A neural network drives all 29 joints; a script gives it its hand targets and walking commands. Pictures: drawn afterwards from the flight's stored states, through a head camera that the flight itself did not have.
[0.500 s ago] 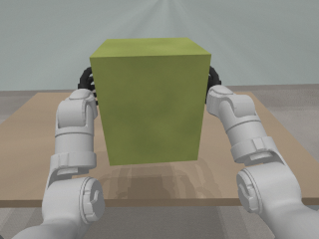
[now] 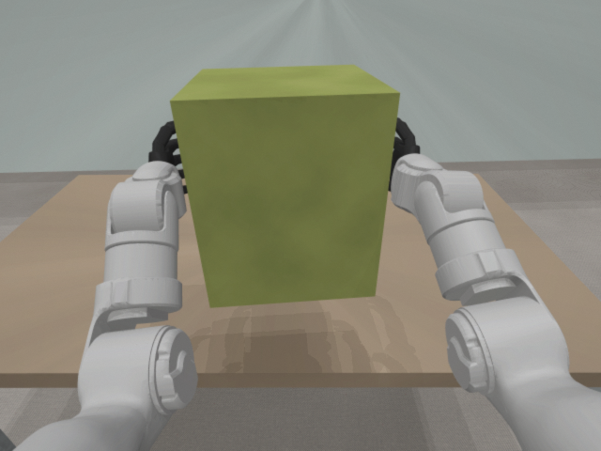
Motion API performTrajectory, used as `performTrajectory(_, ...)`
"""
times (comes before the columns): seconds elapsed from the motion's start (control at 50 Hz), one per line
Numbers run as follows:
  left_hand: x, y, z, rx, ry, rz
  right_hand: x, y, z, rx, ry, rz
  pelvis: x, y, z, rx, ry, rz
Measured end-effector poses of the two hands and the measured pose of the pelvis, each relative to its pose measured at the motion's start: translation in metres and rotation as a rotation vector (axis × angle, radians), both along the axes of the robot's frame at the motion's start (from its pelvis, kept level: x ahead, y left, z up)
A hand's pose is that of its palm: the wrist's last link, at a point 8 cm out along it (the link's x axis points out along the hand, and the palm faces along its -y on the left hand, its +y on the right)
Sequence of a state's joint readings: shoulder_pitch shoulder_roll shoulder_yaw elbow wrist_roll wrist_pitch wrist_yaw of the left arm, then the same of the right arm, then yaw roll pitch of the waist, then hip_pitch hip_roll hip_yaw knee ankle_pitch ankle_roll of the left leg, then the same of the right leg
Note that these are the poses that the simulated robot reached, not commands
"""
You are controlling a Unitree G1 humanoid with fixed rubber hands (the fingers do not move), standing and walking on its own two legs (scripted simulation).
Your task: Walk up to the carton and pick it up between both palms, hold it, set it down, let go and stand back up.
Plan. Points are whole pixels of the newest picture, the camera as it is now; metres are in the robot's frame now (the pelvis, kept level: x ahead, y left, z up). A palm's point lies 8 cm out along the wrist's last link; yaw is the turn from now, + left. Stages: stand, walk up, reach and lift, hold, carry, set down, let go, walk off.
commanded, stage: hold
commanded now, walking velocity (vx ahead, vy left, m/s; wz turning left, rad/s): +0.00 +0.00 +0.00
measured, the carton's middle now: (286, 179) +0.39 +0.00 +0.26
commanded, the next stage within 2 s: none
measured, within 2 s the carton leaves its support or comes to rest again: neither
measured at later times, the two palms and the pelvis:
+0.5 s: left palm (165, 178) +0.37 +0.15 +0.28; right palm (404, 173) +0.37 -0.15 +0.27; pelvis +0.00 +0.00 +0.00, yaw +0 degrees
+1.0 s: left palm (166, 182) +0.38 +0.15 +0.27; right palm (402, 173) +0.37 -0.15 +0.27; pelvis +0.00 +0.00 +0.00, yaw +0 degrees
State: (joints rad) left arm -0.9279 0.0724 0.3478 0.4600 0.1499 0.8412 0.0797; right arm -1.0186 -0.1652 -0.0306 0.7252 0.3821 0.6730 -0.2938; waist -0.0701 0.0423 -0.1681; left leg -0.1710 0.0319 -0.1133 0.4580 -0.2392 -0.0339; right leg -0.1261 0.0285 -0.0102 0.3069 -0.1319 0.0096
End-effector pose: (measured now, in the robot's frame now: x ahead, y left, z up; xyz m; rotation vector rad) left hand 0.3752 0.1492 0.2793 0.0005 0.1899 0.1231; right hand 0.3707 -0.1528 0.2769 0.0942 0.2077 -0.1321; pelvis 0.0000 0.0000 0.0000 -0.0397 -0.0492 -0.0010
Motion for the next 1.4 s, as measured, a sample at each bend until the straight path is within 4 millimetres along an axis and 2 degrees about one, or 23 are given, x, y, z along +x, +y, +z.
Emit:
performTrajectory(0.28, -0.001, -0.005, -0.002, -0.011, -0.002, -0.004, -0.003, -0.005, -0.002, -0.037, 0.000, 0.002, 0.002, -0.004, 0.000, -0.002, -0.003, -0.002)
performTrajectory(0.4, -0.003, -0.003, -0.005, -0.012, 0.014, -0.002, -0.004, -0.003, -0.007, -0.030, 0.017, 0.003, 0.000, -0.004, 0.000, 0.000, -0.007, -0.002)
performTrajectory(0.66, 0.000, 0.007, 0.003, -0.008, 0.004, 0.011, 0.002, 0.007, 0.000, -0.025, 0.009, 0.015, -0.002, -0.001, 0.001, 0.002, 0.010, 0.000)
performTrajectory(0.98, 0.002, 0.001, -0.008, -0.001, 0.004, -0.007, -0.001, 0.001, -0.003, -0.026, 0.012, -0.007, 0.003, 0.000, -0.001, -0.006, -0.001, 0.003)
performTrajectory(1.24, -0.003, -0.001, -0.003, -0.014, 0.001, 0.000, -0.004, -0.001, -0.010, -0.023, 0.011, 0.005, 0.001, 0.000, 0.000, -0.003, -0.013, -0.002)
performTrajectory(1.4, -0.002, 0.000, 0.004, 0.001, -0.008, 0.004, -0.001, 0.000, -0.004, -0.001, 0.003, 0.008, -0.001, -0.001, 0.000, 0.001, 0.004, 0.002)
